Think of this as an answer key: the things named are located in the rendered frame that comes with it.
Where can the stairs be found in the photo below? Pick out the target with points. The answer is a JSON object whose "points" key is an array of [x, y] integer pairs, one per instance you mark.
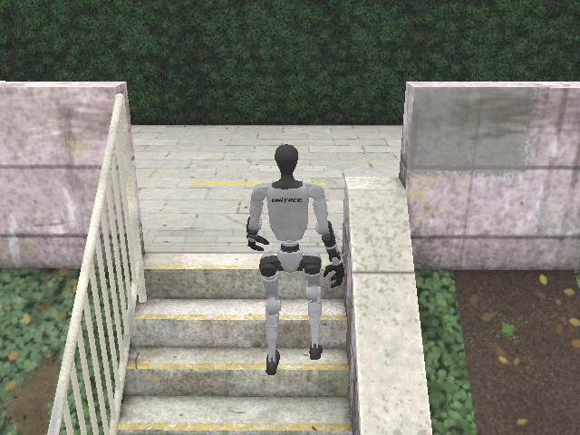
{"points": [[197, 365]]}

